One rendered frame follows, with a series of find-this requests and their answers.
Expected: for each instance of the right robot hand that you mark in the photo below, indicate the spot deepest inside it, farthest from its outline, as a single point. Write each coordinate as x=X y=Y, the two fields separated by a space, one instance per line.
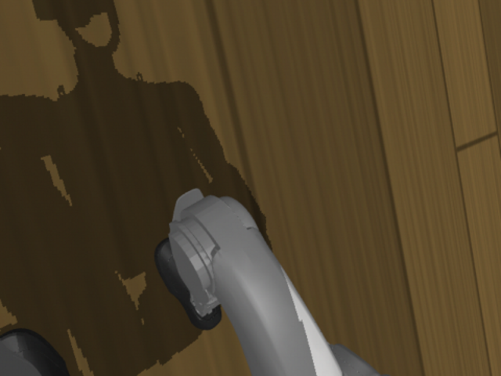
x=351 y=364

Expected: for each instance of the right robot foot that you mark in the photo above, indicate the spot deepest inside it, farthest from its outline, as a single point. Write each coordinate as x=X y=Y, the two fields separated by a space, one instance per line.
x=167 y=269

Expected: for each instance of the left robot foot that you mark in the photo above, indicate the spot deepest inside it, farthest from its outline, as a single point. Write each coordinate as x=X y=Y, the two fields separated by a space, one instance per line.
x=35 y=349

